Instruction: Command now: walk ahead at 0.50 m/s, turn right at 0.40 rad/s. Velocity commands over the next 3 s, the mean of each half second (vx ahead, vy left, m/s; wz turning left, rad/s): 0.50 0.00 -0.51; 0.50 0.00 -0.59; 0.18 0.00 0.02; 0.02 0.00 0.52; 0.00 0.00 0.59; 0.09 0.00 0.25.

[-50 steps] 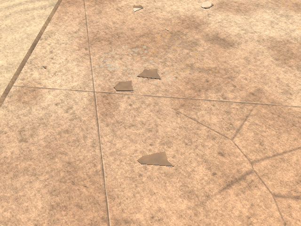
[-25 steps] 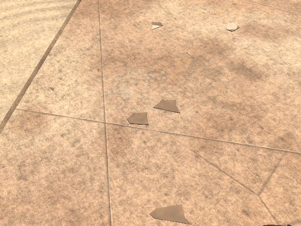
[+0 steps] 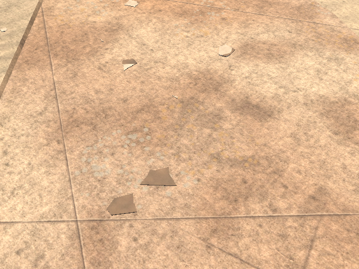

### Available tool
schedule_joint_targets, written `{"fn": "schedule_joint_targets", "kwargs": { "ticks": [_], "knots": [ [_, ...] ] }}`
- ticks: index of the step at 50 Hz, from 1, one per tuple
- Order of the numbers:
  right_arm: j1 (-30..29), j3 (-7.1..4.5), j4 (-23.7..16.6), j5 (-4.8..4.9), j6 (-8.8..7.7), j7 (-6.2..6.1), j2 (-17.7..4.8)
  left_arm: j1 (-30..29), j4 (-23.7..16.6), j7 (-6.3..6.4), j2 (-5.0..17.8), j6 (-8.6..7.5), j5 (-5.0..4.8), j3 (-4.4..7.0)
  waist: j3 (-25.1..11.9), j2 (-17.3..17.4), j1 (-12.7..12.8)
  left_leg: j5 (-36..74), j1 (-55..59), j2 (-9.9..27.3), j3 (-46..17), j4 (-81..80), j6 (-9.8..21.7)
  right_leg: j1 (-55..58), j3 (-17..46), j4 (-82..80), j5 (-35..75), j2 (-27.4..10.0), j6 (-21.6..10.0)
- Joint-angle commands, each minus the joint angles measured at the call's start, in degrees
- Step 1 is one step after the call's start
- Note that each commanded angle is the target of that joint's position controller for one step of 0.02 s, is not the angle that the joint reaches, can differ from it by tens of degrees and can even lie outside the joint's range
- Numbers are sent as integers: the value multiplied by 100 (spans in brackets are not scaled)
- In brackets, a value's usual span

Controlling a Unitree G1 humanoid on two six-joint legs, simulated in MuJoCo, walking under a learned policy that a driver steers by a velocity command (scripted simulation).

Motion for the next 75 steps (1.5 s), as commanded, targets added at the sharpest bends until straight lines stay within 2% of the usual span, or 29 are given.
{"fn": "schedule_joint_targets", "kwargs": {
  "ticks": [1, 2, 4, 7, 10, 18, 21, 23, 24, 25, 26, 27, 28, 30, 34, 40, 45, 47, 49, 50, 51, 52, 53, 54, 56, 60, 65, 72, 75],
  "knots": [
    [88, -2, -630, 100, -401, 110, -591, 1957, 72, 52, 1171, -14, -52, 368, -1847, -1028, 810, -361, -4149, -245, -1116, 3873, 162, 4958, 4480, -1706, -1666, -1877, -1537],
    [-385, -37, -802, 238, -514, 141, -755, 1612, -1, 70, 1041, -39, -2, 333, -1114, -720, 767, 192, -4399, -4, -1040, 3752, 278, 4247, 3743, -1779, -1237, -1715, -1339],
    [-656, -78, -859, 47, -561, 71, -752, 1009, -190, 88, 824, -51, 77, 267, -541, -69, 410, 927, -3844, 383, -1011, 2956, 271, 2835, 2780, -1924, -22, -1349, -1171],
    [-542, -96, -914, -44, -389, 53, -590, 844, -301, 155, 743, -51, 83, 248, -433, -294, 136, 1209, -3306, 464, -979, 2300, 55, 2035, 2258, -2228, 744, -1067, -1233],
    [-1060, -71, -1128, -73, -308, 13, -464, 1143, -231, 279, 950, -54, 34, 316, -195, -234, 266, 2045, -3512, 347, -888, 1307, -198, 1772, 1910, -2337, 1026, -891, -1170],
    [-2352, -24, -1602, 62, -454, 184, -380, 1835, -2, 412, 928, 111, -55, 333, -65, -407, 714, 3319, -2893, -153, -968, -896, -158, 2076, 2151, -1811, 433, -745, -753],
    [-2199, -87, -1602, 81, -531, 230, -563, 1791, -17, 457, 947, 186, -28, 359, -110, -572, 551, 2652, -2607, -195, -1044, -1155, 16, 2532, 2602, -1299, 706, -921, -674],
    [-1296, -210, -1393, 40, -581, 175, -789, 1590, -112, 432, 797, 211, -8, 313, -579, -619, 69, 2629, -1210, -137, -918, -1466, 327, 2346, 2500, -486, 1358, -607, -460],
    [-425, -295, -1307, -54, -590, 123, -1063, 1498, -240, 394, 521, 187, 67, 202, -1386, -261, -339, 2483, 345, 657, -1583, -1200, 704, 1666, 2124, 894, 913, -293, -271],
    [220, -419, -1163, -109, -504, 99, -1515, 2307, -347, 381, 95, 125, -32, 75, -2232, 1339, -120, 1821, 2509, 2028, -3903, -1344, 1639, -389, 1306, 2804, -1769, 600, 179],
    [247, -345, -1116, 59, -449, 137, -1107, 2417, -319, 389, 544, 94, -107, 110, -2142, 1626, -122, 630, 2505, 2385, -5024, -1755, 1755, -1309, 1266, 3724, -2725, 219, 253],
    [-60, -232, -1219, 77, -414, 121, -668, 1864, -322, 388, 981, 116, -118, 231, -1272, 901, -260, 387, 1740, 2095, -4193, -1909, 1464, -1559, 1277, 4001, -2229, -63, 300],
    [-365, -180, -1256, 25, -365, 112, -538, 1459, -405, 394, 999, 148, -70, 256, -723, 466, -204, 878, 962, 1812, -3349, -2031, 1243, -1442, 1040, 3930, -1772, -271, 349],
    [-663, -100, -1179, -40, -348, 116, -344, 1195, -524, 353, 808, 181, -7, 285, -159, 511, 36, 1804, -75, 1376, -2345, -2376, 1080, -1122, 950, 3462, -1295, -573, 368],
    [-682, -182, -1008, 17, -426, 137, -523, 1083, -723, 294, 400, 289, -36, 207, -28, 570, 165, 2560, -537, 1311, -1409, -2854, 1238, -1058, 737, 2890, -885, -781, 449],
    [-556, -259, -830, 46, -350, 97, -812, 257, -992, 122, 278, 200, -20, 130, 64, 351, -81, 3344, -274, 1147, -198, -2903, 1069, -885, 389, 1103, 784, -716, 408],
    [-175, -333, -628, 177, -192, 80, -1064, -421, -1350, -31, 336, 207, -36, 137, 258, 365, -209, 3881, 475, 1419, 188, -2596, 879, -817, 26, 283, 397, -532, 142],
    [-194, -384, -632, 220, -113, 46, -1237, -219, -1393, -50, 519, 240, -2, 234, 17, 537, 28, 5626, 697, 1442, 407, -1899, 758, -253, -277, 179, -223, -202, -84],
    [-318, -371, -694, 247, -27, -10, -1242, 1176, -1063, 11, 985, 283, 17, 511, -722, 453, 850, 6636, 205, 1167, 705, 95, 491, 1700, -462, -312, 21, 283, -436],
    [-214, -257, -832, 85, -57, -30, -971, 1997, -894, 138, 1460, 337, 30, 679, -1277, -236, 1136, 4692, -1258, 879, 695, 1912, 177, 3481, 667, -350, 991, -402, -767],
    [387, 5, -1177, -130, -197, 67, -237, 1594, -1063, 163, 2073, 284, 78, 704, -2025, -1673, 318, -862, -3659, -334, 86, 3972, -186, 5204, 3909, -712, 1407, -2022, -1989],
    [-173, -87, -1115, 38, -341, 136, -807, 1743, -1235, 135, 1533, 231, 77, 569, -2609, -776, 868, -907, -3948, -200, -1029, 4444, -125, 5208, 4254, -1100, 1699, -2137, -2000],
    [-548, -116, -1204, 235, -364, 158, -943, 1443, -1172, 117, 1180, 176, 112, 434, -1852, -493, 808, -380, -4148, 78, -956, 4291, -46, 4562, 3135, -1076, 2601, -2019, -1732],
    [-516, -78, -1105, 184, -347, 114, -837, 1172, -1103, 124, 912, 150, 51, 357, -1299, -13, 566, 63, -4001, 361, -846, 3775, -43, 3743, 2373, -1049, 2993, -1737, -1432],
    [-379, -101, -952, 93, -204, 74, -829, 666, -1106, 158, 632, 136, 118, 232, -887, -147, 204, 410, -3219, 613, -828, 3190, -107, 2450, 1675, -1367, 3325, -1470, -1181],
    [-31, -37, -732, 71, 43, 11, -475, 386, -773, 204, 627, -14, 239, 200, -795, -282, -75, 1244, -2480, 513, -758, 2218, -302, 1588, 672, -1787, 3927, -1253, -1123],
    [-658, -11, -887, 111, 67, 66, -423, 352, -428, 337, 709, 66, 294, 213, -603, -409, 230, 2474, -2431, 417, -721, 777, -270, 1952, 13, -1946, 3265, -1169, -863],
    [-1006, -117, -1341, 97, 198, 252, -482, 441, -188, 481, 844, 438, 98, 309, -307, -420, 362, 1128, -3026, 275, -464, 331, -12, 2825, 268, -1232, 2822, -1763, -855],
    [-519, -197, -1323, 105, 154, 304, -553, 428, -171, 572, 839, 520, -15, 330, -568, -257, 53, 2341, -1932, -58, -260, -1010, 349, 2692, -113, -74, 3251, -1402, -335]
  ]
}}
Next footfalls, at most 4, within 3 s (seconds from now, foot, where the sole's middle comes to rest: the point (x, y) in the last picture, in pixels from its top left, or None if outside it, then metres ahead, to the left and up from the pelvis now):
0.48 left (167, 267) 0.46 0.07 -0.76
1.00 right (262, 226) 0.60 -0.29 -0.76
1.50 left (225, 180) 0.81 -0.17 -0.76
1.96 right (283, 197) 0.72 -0.39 -0.76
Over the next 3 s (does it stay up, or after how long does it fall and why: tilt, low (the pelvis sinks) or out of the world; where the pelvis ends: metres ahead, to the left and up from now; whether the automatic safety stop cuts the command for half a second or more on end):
stays up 0.73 -0.23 0.02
